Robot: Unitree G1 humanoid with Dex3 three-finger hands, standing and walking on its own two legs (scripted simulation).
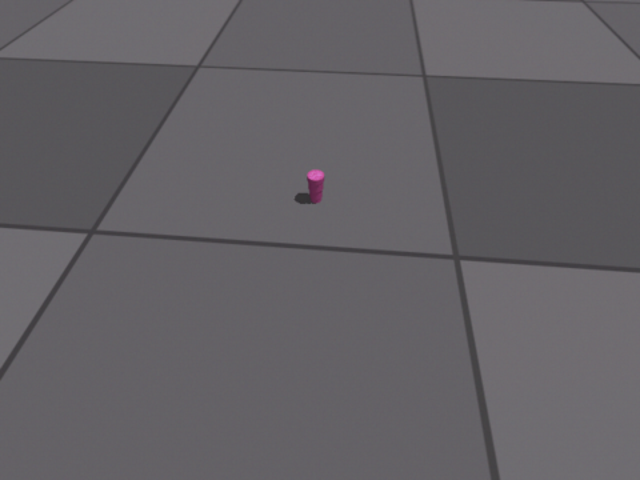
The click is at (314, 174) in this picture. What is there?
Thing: tapered cup
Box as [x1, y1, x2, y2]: [307, 170, 323, 202]
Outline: 311,170 307,174 311,201 318,202 320,201 323,173 319,170
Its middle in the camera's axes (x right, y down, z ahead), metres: -0.02 -0.23 +1.76
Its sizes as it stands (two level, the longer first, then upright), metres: 0.076 0.076 0.148
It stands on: the floor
